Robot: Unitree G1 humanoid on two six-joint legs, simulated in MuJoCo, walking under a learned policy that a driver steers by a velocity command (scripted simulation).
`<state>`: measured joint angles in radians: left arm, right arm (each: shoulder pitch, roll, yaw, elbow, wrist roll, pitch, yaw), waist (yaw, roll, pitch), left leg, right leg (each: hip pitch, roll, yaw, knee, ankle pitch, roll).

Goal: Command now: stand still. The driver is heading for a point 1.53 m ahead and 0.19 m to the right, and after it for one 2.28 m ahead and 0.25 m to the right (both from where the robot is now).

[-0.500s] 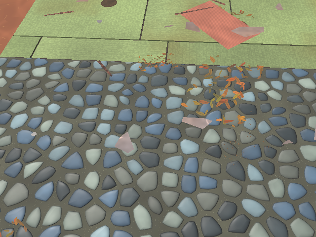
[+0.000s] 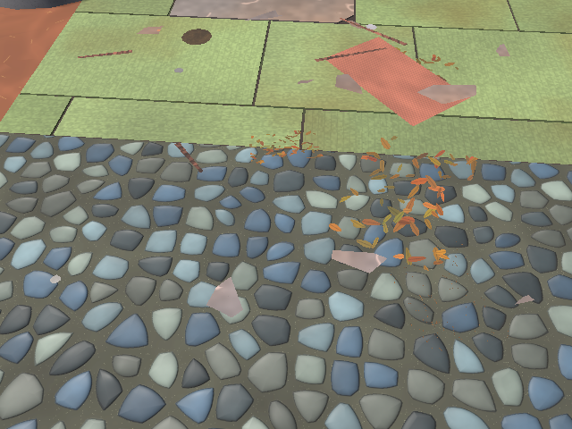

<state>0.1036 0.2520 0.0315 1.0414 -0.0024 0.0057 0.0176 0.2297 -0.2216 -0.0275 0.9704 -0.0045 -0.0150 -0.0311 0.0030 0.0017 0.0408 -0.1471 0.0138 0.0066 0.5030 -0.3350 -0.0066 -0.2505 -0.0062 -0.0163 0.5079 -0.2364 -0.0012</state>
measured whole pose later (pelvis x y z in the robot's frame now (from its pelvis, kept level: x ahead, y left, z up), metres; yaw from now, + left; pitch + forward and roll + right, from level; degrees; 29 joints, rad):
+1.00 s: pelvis +0.14 -0.03 +0.01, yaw -1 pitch +1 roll +0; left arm 0.45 0.18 0.01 1.12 0.00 -0.08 0.01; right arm 0.08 -0.25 -0.06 0.91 0.03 -0.09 0.01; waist 0.07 0.03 0.00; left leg -0.65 0.10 0.02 0.83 -0.10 0.02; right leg 0.06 0.04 -0.05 0.21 -0.29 -0.05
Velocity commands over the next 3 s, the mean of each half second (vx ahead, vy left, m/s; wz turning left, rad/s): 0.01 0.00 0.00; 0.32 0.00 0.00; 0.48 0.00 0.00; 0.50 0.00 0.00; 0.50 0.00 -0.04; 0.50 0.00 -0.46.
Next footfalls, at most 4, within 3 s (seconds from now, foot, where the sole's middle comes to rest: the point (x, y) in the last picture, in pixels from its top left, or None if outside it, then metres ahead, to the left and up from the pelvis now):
1.18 left None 0.45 0.11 -0.77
1.72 right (352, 333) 0.75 -0.14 -0.77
2.28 left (265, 235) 1.07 0.10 -0.77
2.84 right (343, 169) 1.36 -0.15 -0.77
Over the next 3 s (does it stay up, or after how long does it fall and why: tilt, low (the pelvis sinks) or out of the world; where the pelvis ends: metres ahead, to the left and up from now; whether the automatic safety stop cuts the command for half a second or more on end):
stays up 1.29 -0.07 0.00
